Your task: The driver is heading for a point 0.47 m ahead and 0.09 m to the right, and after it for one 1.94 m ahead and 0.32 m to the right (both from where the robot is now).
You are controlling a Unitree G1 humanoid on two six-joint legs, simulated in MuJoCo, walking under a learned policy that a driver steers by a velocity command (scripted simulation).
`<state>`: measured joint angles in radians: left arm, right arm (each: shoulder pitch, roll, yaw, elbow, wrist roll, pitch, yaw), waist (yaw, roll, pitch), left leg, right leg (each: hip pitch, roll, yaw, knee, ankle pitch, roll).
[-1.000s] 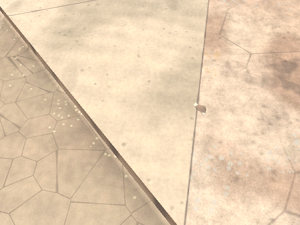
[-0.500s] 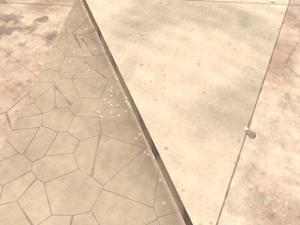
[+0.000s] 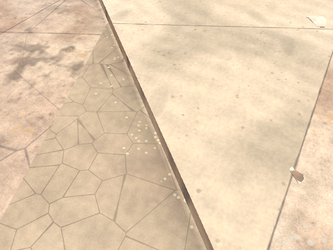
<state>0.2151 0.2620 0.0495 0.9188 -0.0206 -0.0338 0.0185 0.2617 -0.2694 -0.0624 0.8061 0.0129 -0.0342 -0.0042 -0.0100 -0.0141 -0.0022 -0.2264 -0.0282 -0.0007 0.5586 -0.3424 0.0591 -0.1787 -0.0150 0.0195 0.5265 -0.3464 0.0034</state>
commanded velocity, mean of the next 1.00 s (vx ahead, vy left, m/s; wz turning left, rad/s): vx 0.33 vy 0.00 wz -0.29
